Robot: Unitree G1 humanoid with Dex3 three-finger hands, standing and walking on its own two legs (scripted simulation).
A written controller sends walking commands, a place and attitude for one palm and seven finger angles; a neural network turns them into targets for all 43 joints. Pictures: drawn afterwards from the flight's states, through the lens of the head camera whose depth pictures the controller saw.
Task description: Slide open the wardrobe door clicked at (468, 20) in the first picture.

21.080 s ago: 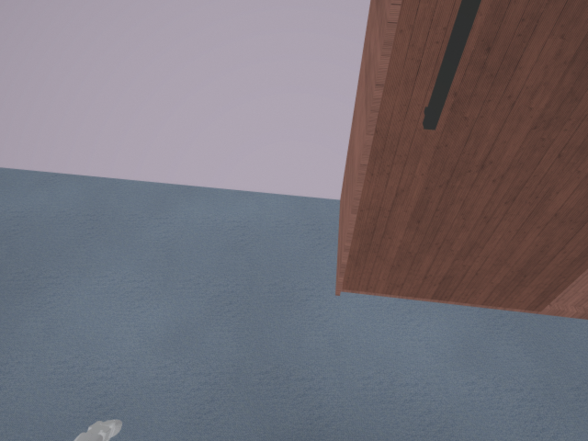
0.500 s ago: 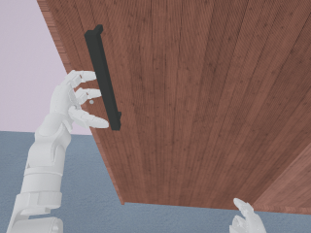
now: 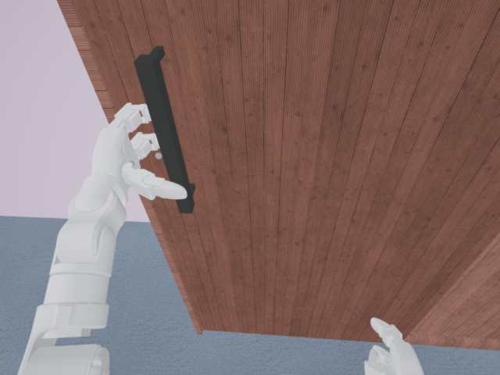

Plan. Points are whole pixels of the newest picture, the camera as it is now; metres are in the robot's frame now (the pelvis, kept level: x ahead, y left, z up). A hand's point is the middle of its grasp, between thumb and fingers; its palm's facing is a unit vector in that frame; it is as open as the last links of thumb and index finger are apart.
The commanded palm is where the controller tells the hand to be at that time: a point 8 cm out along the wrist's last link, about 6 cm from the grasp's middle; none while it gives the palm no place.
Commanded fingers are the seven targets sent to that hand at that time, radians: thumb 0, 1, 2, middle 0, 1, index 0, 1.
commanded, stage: slide the fingers in behind the handle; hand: left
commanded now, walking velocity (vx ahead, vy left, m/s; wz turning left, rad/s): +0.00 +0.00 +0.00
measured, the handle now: (174, 140) +0.42 +0.15 +0.19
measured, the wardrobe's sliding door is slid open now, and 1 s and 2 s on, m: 0.00 0.00 0.00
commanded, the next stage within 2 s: grip the handle and tug to test in 1.14 s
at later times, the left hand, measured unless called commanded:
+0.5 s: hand (176, 170) +0.36 +0.13 +0.18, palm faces +0.03 -1.00 -0.03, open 14.4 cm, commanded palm +0.32 +0.18 +0.20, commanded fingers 0.00 -0.50 0.30 -0.30 -1.20 -0.30 -1.20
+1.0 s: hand (177, 170) +0.36 +0.13 +0.18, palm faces +0.03 -1.00 -0.03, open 14.5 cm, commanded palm +0.33 +0.17 +0.20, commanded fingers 0.00 -0.50 0.30 -0.30 -1.20 -0.30 -1.20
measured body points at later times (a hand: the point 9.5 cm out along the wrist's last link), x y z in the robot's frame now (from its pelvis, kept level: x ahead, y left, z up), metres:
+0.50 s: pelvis +0.01 -0.01 +0.00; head -0.02 -0.04 +0.45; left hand +0.35 +0.19 +0.19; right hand +0.18 -0.24 -0.09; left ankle +0.00 +0.09 -0.74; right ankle -0.03 -0.07 -0.74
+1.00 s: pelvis +0.01 +0.00 +0.00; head -0.01 -0.03 +0.45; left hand +0.35 +0.19 +0.19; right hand +0.20 -0.23 -0.09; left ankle +0.00 +0.09 -0.74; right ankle -0.03 -0.07 -0.74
